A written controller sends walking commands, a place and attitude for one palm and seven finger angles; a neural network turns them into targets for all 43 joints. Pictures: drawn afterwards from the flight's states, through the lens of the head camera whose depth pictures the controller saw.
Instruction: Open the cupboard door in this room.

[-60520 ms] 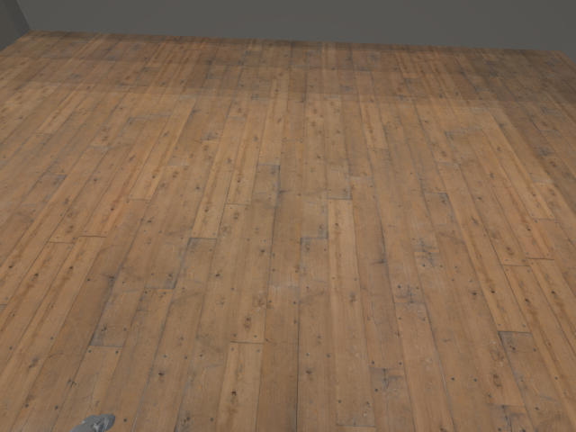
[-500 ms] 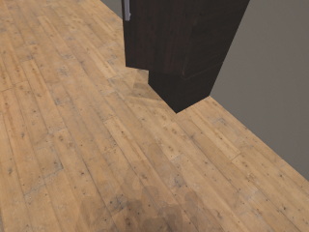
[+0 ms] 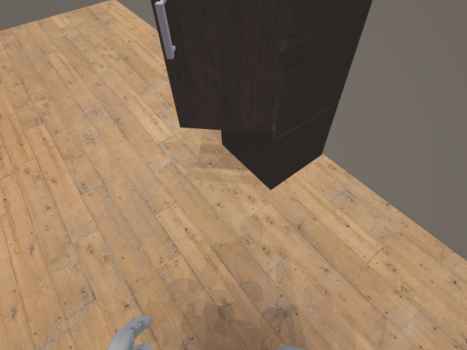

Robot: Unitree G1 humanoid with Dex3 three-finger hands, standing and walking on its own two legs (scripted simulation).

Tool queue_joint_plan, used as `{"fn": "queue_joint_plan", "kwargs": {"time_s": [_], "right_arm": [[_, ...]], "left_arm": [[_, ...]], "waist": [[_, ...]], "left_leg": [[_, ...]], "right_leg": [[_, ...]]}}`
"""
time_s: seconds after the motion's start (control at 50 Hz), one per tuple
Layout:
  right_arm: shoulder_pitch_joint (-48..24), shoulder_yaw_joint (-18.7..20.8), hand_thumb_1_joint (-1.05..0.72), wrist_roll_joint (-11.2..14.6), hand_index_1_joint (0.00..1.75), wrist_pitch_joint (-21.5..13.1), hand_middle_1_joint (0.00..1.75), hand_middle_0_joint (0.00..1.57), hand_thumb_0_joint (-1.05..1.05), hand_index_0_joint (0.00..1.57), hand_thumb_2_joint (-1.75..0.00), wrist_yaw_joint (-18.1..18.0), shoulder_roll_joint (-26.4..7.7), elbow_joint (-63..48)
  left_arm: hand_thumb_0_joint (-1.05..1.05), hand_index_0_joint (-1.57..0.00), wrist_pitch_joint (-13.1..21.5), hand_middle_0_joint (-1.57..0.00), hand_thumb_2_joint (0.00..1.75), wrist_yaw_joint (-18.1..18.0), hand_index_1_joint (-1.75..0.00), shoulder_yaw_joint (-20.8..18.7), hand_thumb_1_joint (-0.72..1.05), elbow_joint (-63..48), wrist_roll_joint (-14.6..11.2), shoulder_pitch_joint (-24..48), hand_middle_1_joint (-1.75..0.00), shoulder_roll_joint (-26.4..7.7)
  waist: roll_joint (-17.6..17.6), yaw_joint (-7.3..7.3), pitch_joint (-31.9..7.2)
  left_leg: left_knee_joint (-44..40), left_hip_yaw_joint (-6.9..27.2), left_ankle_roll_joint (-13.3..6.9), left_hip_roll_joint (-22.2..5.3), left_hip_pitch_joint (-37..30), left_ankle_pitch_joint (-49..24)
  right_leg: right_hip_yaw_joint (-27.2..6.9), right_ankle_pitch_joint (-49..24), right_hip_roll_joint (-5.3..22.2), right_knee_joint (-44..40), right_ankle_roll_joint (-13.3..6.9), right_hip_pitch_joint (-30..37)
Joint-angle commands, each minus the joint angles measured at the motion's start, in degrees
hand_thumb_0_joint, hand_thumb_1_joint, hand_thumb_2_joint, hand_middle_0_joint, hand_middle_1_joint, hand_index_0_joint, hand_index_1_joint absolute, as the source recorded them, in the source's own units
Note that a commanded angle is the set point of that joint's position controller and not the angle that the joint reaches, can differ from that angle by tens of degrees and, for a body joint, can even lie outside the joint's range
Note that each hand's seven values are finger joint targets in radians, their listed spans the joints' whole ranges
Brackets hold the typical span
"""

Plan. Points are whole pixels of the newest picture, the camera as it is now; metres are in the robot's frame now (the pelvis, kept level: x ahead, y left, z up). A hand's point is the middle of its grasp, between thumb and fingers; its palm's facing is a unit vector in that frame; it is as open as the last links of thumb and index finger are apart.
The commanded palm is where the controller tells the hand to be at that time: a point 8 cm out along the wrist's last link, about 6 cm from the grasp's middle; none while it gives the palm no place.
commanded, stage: take the last steps up to it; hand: left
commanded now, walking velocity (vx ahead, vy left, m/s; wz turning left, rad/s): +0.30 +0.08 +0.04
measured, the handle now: (167, 29) +0.95 +0.22 +0.08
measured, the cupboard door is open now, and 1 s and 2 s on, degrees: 45 45 45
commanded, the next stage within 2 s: come to a stop and stand still in 0.74 s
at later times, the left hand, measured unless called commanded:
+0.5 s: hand out of the picture +0.13 +0.24 -0.17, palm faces +0.10 -0.98 -0.15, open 7.3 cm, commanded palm none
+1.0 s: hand (147, 218) +0.43 +0.23 -0.15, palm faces +0.02 -0.98 -0.21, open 7.2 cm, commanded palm none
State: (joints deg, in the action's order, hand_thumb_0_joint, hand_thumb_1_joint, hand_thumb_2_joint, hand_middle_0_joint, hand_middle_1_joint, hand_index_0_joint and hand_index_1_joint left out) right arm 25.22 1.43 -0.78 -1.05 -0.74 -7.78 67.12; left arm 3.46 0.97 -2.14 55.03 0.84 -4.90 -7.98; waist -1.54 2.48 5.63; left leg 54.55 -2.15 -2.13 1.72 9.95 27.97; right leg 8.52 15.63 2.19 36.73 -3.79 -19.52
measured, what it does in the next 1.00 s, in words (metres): walks ahead: left foot, then right foot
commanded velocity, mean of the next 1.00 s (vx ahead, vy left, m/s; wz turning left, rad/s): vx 0.14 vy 0.04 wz -0.02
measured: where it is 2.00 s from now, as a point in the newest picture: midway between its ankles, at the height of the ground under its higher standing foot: (229, 311)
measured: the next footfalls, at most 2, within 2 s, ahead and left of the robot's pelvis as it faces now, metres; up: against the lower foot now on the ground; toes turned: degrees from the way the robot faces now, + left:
left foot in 0.38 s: +0.27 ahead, +0.17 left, +0.00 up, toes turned +9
right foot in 0.82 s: +0.39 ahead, -0.05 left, +0.00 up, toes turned -8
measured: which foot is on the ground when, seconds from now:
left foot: up 0.00-0.36, down 0.38-0.82, up 0.84-1.00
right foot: down 0.00-0.38, up 0.40-0.80, down 0.82-1.00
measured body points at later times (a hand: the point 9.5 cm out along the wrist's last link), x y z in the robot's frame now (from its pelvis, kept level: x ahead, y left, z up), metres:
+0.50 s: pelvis +0.18 +0.07 +0.00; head +0.21 +0.09 +0.45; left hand +0.12 +0.29 -0.16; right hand +0.29 -0.16 -0.13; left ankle +0.23 +0.16 -0.72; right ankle +0.10 -0.06 -0.65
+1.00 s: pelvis +0.34 +0.06 +0.02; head +0.37 +0.05 +0.47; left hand +0.43 +0.28 -0.13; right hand +0.32 -0.17 -0.15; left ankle +0.34 +0.18 -0.69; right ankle +0.35 -0.05 -0.72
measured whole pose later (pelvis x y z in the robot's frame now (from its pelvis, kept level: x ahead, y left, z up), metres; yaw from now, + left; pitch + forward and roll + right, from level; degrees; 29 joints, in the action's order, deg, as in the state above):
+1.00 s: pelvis +0.34 +0.06 +0.02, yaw +0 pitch +0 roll +1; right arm 16.7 1.6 -0.4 1.1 -1.0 -8.7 63.8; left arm 2.4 -1.7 -2.3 58.7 0.7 -8.9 -8.8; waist -0.3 1.2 3.7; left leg 46.1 -3.9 2.5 -2.1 20.8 24.3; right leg 7.3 13.6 2.9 26.9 -1.4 -12.9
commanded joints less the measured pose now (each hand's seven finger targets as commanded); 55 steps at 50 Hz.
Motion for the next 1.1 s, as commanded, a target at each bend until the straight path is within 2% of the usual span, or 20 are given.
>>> {"fn": "queue_joint_plan", "kwargs": {"time_s": [0.0,0.08,0.26,0.32,0.34,0.36,0.38,0.42,0.48,0.58,0.7,0.74,0.76,0.78,0.8,0.82,0.88,0.96,1.02,1.08], "right_arm": [[-6.1,1.6,-0.9,-0.4,0.3,-0.9,0.3,0.2,0.0,0.2,-0.9,0.4,-3.6,-6.7],[-3.2,1.7,-0.9,-0.8,0.3,0.3,0.3,0.2,0.0,0.2,-0.9,1.3,-0.8,-5.6],[-17.0,1.9,-0.9,-0.5,0.3,-1.2,0.3,0.2,0.0,0.2,-0.9,2.9,-3.6,-11.8],[-10.9,2.2,-0.9,-0.8,0.3,-1.9,0.3,0.2,0.0,0.2,-0.9,2.3,-6.4,-10.0],[-3.8,3.1,-0.9,-1.0,0.3,-2.2,0.3,0.2,0.0,0.2,-0.9,1.6,-9.8,-8.1],[3.1,4.7,-0.9,-1.8,0.3,-2.4,0.3,0.2,0.0,0.2,-0.9,0.8,-16.4,-6.8],[7.0,4.6,-0.9,-1.5,0.3,-1.8,0.3,0.2,0.0,0.2,-0.9,0.1,-18.1,-6.5],[-2.4,3.6,-0.9,-1.0,0.3,-1.9,0.3,0.2,0.0,0.2,-0.9,-0.4,-14.3,-9.3],[-7.5,1.9,-0.9,-0.9,0.3,-3.1,0.3,0.2,0.0,0.2,-0.9,-0.6,-9.3,-10.3],[-4.9,1.8,-0.9,-0.8,0.3,-3.6,0.3,0.2,0.0,0.2,-0.9,-0.6,-8.4,-8.6],[-3.4,1.8,-0.9,-1.1,0.3,-2.4,0.3,0.2,0.0,0.2,-0.9,-0.4,-9.4,-6.3],[-3.7,1.6,-0.9,-0.9,0.3,-2.0,0.3,0.2,0.0,0.2,-0.9,-0.5,-9.2,-5.6],[-4.0,1.3,-0.9,-0.5,0.3,-2.0,0.3,0.2,0.0,0.2,-0.9,-0.3,-8.0,-5.7],[-4.2,0.9,-0.9,0.0,0.3,-2.3,0.3,0.2,0.0,0.2,-0.9,-0.1,-6.1,-6.3],[-4.0,1.0,-0.9,0.1,0.3,-2.1,0.3,0.2,0.0,0.2,-0.9,0.2,-5.7,-7.4],[-6.9,1.3,-0.9,0.1,0.3,-1.5,0.3,0.2,0.0,0.2,-0.9,0.0,-7.1,-7.6],[-7.1,0.5,-0.9,0.5,0.3,0.0,0.3,0.2,0.0,0.2,-0.9,-0.5,-3.6,-6.0],[-4.0,0.3,-0.9,0.8,0.3,1.9,0.3,0.2,0.0,0.2,-0.9,-0.4,-1.7,-4.6],[-3.7,1.4,-0.9,0.3,0.3,2.6,0.3,0.2,0.0,0.2,-0.9,-0.5,-4.3,-5.4],[-4.9,2.9,-0.9,-0.4,0.3,2.2,0.3,0.2,0.0,0.2,-0.9,-1.0,-12.0,-8.1]], "left_arm": [[0.0,-0.2,0.0,-0.2,0.9,-2.0,-0.3,-2.1,0.9,1.1,0.0,-11.2,-0.3,-7.1],[0.0,-0.2,1.5,-0.2,0.9,-1.6,-0.3,-2.1,0.9,2.6,0.4,-12.6,-0.3,-4.7],[0.0,-0.2,1.2,-0.2,0.9,-1.2,-0.3,-2.4,0.9,6.5,0.7,-15.5,-0.3,-10.1],[0.0,-0.2,0.5,-0.2,0.9,-1.2,-0.3,-2.4,0.9,6.7,0.3,-14.4,-0.3,-10.4],[0.0,-0.2,0.2,-0.2,0.9,-1.0,-0.3,-2.0,0.9,6.0,0.3,-14.5,-0.3,-8.8],[0.0,-0.2,0.1,-0.2,0.9,-0.7,-0.3,-1.5,0.9,4.8,-0.1,-15.9,-0.3,-5.4],[0.0,-0.2,0.4,-0.2,0.9,-0.8,-0.3,-1.1,0.9,2.0,0.0,-12.2,-0.3,-5.3],[0.0,-0.2,-0.2,-0.2,0.9,-0.9,-0.3,-1.3,0.9,2.2,0.2,-10.3,-0.3,-5.0],[0.0,-0.2,-1.3,-0.2,0.9,-0.1,-0.3,-1.4,0.9,4.1,0.8,-13.0,-0.3,-4.0],[0.0,-0.2,-1.9,-0.2,0.9,-0.1,-0.3,-1.1,0.9,2.6,0.7,-10.1,-0.3,-2.4],[0.0,-0.2,-1.9,-0.2,0.9,0.0,-0.3,-0.9,0.9,0.8,0.6,-4.9,-0.3,-3.7],[0.0,-0.2,-1.7,-0.2,0.9,-0.1,-0.3,-1.2,0.9,1.8,0.6,-7.9,-0.3,-4.8],[0.0,-0.2,-1.2,-0.2,0.9,-0.3,-0.3,-1.7,0.9,3.0,0.7,-11.7,-0.3,-6.7],[0.0,-0.2,-0.4,-0.2,0.9,-0.8,-0.3,-2.6,0.9,4.8,0.9,-18.2,-0.3,-11.1],[0.0,-0.2,-0.3,-0.2,0.9,-1.1,-0.3,-3.3,0.9,6.2,0.3,-22.9,-0.3,-15.6],[0.0,-0.2,0.0,-0.2,0.9,-1.6,-0.3,-3.1,0.9,6.0,-0.1,-22.2,-0.3,-14.5],[0.0,-0.2,-0.5,-0.2,0.9,-2.8,-0.3,-1.5,0.9,2.6,0.1,-10.0,-0.3,-9.0],[0.0,-0.2,-1.5,-0.2,0.9,-3.3,-0.3,-1.5,0.9,2.7,0.3,-7.2,-0.3,-9.9],[0.0,-0.2,-3.0,-0.2,0.9,-3.4,-0.3,-2.1,0.9,2.5,-0.2,-7.1,-0.3,-10.9],[0.0,-0.2,-4.7,-0.2,0.9,-3.8,-0.3,-1.2,0.9,0.7,-0.5,-10.2,-0.3,-6.0]], "waist": [[6.2,-4.32,0.4],[7.1,-2.02,-1.9],[9.9,-4.37,0.2],[6.4,-0.14,-1.0],[0.2,2.86,-4.7],[-13.7,4.6,-9.8],[-11.8,5.79,-10.0],[-8.9,1.96,-7.8],[-4.3,-2.06,-3.6],[-1.0,-2.48,-4.0],[-3.6,-1.95,-1.6],[-1.5,-3.8,-2.3],[1.7,-5.68,-3.6],[10.4,-8.04,-7.3],[18.7,-8.71,-8.7],[18.0,-9.26,-8.5],[7.0,-3.49,-5.0],[9.1,-1.83,-7.6],[8.5,-1.23,-6.9],[-8.1,-1.98,-7.0]], "left_leg": [[14.3,4.6,1.6,-8.2,23.4,-8.9],[1.5,-0.2,3.8,-8.0,18.7,-13.5],[-18.6,-3.5,3.5,-5.9,16.1,-15.2],[-26.8,-6.4,2.4,-2.6,0.2,-16.8],[-28.5,-1.9,0.5,-6.4,-10.7,-15.6],[-32.2,16.7,-4.6,-19.8,-19.4,-15.1],[-38.3,25.6,-9.3,-26.1,-18.5,-17.7],[-41.8,21.8,-9.4,-25.1,-7.5,-6.0],[-44.4,11.0,-6.6,-20.3,1.6,-13.3],[-44.2,3.4,-7.6,-17.8,-0.7,-26.8],[-40.2,2.3,-6.9,-17.5,-0.4,-26.0],[-35.1,0.5,-4.5,-15.1,1.6,-23.9],[-28.3,-1.2,-2.6,-12.0,5.5,-23.0],[-16.5,-5.8,0.4,-6.7,15.1,-15.1],[-2.1,-7.9,2.8,-1.6,23.4,6.8],[5.7,-1.1,2.7,-4.1,23.7,8.6],[0.7,1.8,4.3,-7.0,17.1,0.1],[-15.4,-2.5,5.7,-3.4,8.4,-7.9],[-25.6,-2.6,5.1,-3.6,3.1,-19.9],[-31.6,12.0,-4.9,-20.1,4.5,-50.1]], "right_leg": [[-21.0,2.8,19.6,-26.9,-6.3,8.6],[-9.4,-7.9,14.4,-27.7,-4.2,6.6],[-8.1,-10.3,16.2,-23.9,-3.7,12.4],[-4.7,-12.1,12.8,-14.7,-1.4,6.1],[-2.1,-11.6,9.5,-2.5,0.2,0.6],[2.3,7.3,1.8,14.5,3.0,-10.4],[-2.0,18.3,-0.6,27.6,2.6,-15.6],[-7.6,11.2,4.1,37.3,2.0,-18.3],[-7.8,3.8,6.0,32.2,3.1,-13.8],[-5.6,-0.5,5.4,16.3,4.0,-10.1],[-2.6,-0.9,2.5,1.5,3.7,-1.9],[-0.9,-3.9,0.6,-5.1,3.2,6.2],[-3.3,-6.2,1.7,-9.7,2.3,14.5],[-15.7,-11.7,11.6,-12.4,-1.4,26.0],[-29.3,-15.8,23.2,-19.2,-8.6,30.8],[-31.3,-17.3,23.9,-21.2,-10.5,25.4],[-14.8,-37.5,18.4,-18.8,-7.9,13.3],[-6.7,-44.4,12.8,-13.5,-4.9,11.4],[-6.9,-32.3,11.9,-9.1,-2.1,7.9],[-1.9,6.7,0.9,2.1,4.3,4.4]]}}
